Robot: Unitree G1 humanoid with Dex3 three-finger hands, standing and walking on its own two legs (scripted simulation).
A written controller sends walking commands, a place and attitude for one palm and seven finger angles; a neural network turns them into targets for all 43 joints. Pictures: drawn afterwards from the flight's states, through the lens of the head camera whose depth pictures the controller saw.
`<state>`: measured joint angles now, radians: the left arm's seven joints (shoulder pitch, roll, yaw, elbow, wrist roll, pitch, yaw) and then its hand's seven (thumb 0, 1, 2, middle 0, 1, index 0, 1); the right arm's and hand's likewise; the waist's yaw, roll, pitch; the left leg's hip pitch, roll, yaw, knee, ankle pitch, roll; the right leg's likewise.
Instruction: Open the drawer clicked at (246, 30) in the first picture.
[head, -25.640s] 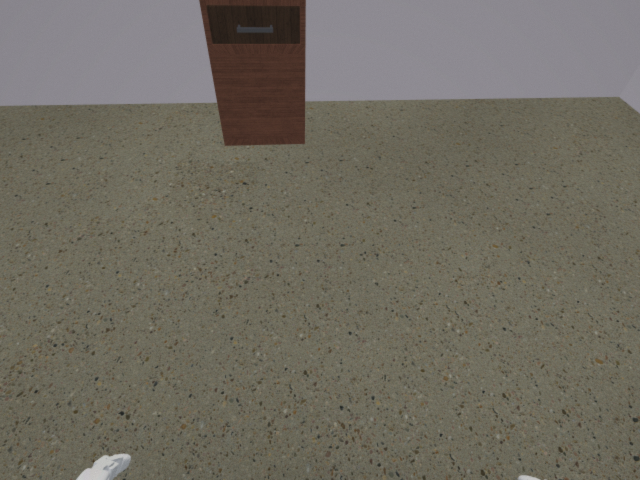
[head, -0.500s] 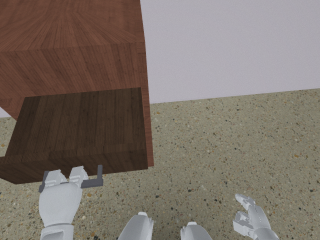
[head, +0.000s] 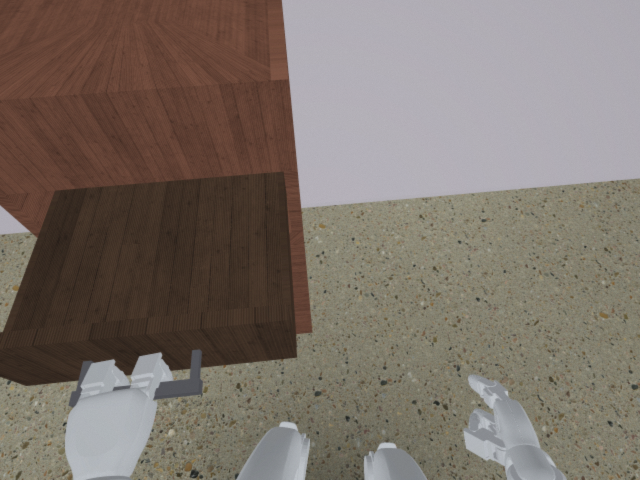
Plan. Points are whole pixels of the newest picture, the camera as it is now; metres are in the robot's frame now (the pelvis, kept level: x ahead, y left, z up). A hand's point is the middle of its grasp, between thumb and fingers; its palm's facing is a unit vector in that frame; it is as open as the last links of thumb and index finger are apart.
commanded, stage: pull the drawer open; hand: left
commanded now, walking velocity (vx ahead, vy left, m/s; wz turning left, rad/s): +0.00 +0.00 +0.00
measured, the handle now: (140, 378) +0.23 +0.26 -0.04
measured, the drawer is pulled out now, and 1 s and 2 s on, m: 0.23 0.30 0.30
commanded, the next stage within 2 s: open the thumb to release the handle in 1.56 s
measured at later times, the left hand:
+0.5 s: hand (130, 467) +0.14 +0.24 -0.06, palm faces -0.10 -0.10 -0.99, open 5.3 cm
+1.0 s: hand out of the picture +0.11 +0.24 -0.05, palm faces -0.12 -0.10 -0.99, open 5.3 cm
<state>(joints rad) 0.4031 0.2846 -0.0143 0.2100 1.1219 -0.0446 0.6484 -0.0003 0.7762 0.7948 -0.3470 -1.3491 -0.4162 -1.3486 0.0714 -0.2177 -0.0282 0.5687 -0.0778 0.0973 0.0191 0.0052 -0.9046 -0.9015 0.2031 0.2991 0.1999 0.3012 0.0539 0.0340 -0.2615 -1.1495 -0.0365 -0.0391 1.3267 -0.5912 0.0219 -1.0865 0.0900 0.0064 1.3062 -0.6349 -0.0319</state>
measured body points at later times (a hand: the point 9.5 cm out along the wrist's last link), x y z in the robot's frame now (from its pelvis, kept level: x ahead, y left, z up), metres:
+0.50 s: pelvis -0.01 -0.01 -0.01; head +0.08 -0.02 +0.43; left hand +0.14 +0.25 +0.00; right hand +0.23 -0.22 -0.11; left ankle +0.02 +0.11 -0.61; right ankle -0.01 -0.11 -0.61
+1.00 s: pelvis -0.02 -0.01 -0.02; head +0.06 -0.03 +0.43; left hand +0.11 +0.24 +0.00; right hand +0.22 -0.22 -0.12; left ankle +0.02 +0.11 -0.61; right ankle -0.01 -0.11 -0.61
